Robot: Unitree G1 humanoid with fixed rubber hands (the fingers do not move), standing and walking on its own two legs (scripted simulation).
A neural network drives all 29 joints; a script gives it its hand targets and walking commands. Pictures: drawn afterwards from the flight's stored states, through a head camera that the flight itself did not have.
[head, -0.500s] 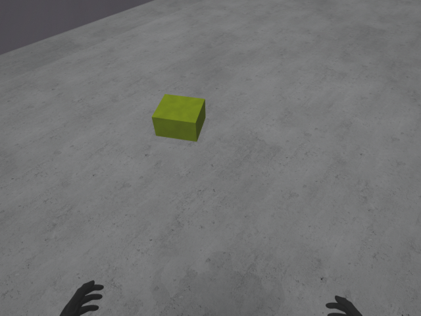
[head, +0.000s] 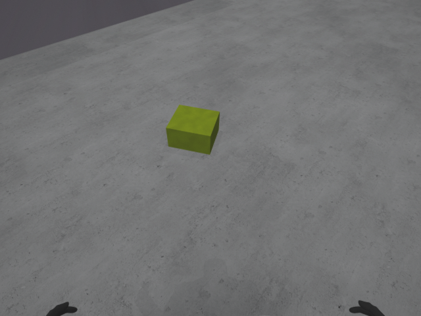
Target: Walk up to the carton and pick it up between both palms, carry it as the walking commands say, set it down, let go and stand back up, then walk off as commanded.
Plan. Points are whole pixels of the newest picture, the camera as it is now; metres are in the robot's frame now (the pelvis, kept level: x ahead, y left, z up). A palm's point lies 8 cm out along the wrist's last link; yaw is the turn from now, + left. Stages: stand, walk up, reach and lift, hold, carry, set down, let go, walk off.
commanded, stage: walk up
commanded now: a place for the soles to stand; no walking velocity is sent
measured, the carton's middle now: (194, 129) +1.40 +0.05 -0.68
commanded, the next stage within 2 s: none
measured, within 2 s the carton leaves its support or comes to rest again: neither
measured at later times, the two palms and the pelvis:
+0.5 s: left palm (89, 252) +0.28 +0.26 -0.05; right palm (375, 269) +0.24 -0.36 -0.11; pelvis +0.16 -0.06 +0.00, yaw +0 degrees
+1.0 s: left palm (92, 191) +0.44 +0.30 -0.06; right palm (336, 196) +0.42 -0.33 -0.07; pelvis +0.33 -0.02 +0.01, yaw +1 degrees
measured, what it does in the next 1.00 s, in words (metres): walks ahead: right foot, then left foot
